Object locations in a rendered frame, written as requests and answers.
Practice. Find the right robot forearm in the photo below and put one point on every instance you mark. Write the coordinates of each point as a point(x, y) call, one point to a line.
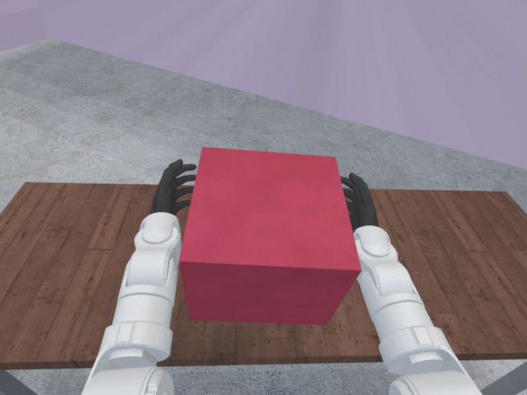
point(409, 342)

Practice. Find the table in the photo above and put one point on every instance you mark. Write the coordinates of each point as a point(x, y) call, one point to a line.
point(64, 248)

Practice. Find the left robot upper arm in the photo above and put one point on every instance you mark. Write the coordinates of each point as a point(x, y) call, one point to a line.
point(150, 380)

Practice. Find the carton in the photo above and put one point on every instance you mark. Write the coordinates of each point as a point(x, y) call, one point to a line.
point(268, 239)

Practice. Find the left robot forearm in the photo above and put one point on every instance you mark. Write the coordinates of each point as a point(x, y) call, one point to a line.
point(140, 334)

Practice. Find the right robot upper arm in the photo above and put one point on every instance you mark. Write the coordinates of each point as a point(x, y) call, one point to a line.
point(447, 382)

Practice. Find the right robot hand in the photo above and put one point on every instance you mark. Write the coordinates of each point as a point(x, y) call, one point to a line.
point(362, 208)

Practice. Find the left robot hand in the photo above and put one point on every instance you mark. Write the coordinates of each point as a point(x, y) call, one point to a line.
point(166, 194)

